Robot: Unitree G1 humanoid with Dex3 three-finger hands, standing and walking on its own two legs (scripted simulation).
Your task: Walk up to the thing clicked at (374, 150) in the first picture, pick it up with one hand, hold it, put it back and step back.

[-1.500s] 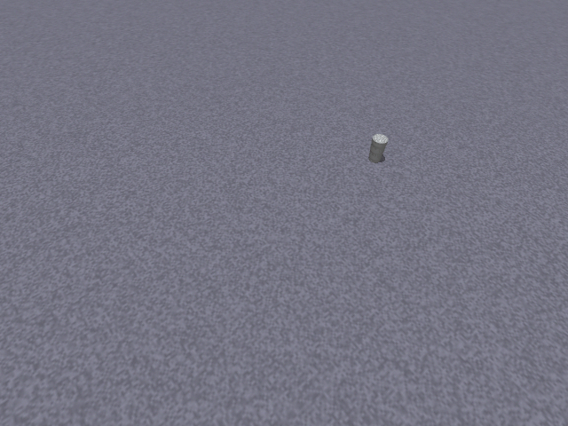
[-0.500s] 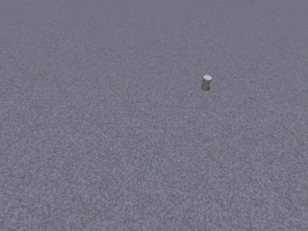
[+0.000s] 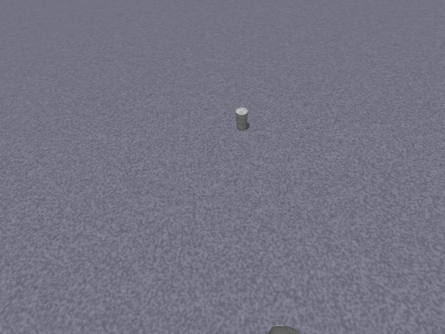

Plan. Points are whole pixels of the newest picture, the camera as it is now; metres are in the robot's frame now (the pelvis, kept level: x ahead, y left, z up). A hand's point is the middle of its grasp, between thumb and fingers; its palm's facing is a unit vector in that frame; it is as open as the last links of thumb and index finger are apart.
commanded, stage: walk up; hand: left
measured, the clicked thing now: (241, 119) +1.47 -0.13 -0.68
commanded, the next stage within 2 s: none
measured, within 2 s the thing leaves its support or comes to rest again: neither
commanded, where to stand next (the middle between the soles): +1.08 -0.24 m, yaw -16 degrees
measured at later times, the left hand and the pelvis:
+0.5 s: hand (126, 262) +0.31 +0.24 -0.15, palm faces -0.14 -0.93 -0.33, open 7.4 cm; pelvis +0.25 -0.03 +0.00, yaw -8 degrees
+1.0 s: hand (186, 143) +0.65 +0.11 -0.10, palm faces -0.24 -0.89 -0.39, open 7.4 cm; pelvis +0.48 -0.12 +0.01, yaw -15 degrees
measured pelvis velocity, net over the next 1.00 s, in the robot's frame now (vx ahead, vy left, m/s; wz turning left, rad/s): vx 0.48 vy -0.12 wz -0.26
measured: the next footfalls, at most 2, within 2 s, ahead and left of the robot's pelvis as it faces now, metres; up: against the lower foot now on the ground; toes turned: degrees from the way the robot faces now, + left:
left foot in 0.44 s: +0.39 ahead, +0.08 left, +0.00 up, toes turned -2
right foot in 0.86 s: +0.56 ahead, -0.25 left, +0.00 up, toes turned -17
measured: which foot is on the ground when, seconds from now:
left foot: down 0.00-0.00, up 0.02-0.42, down 0.44-0.88, up 0.90-1.00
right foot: down 0.00-0.48, up 0.50-0.84, down 0.86-1.00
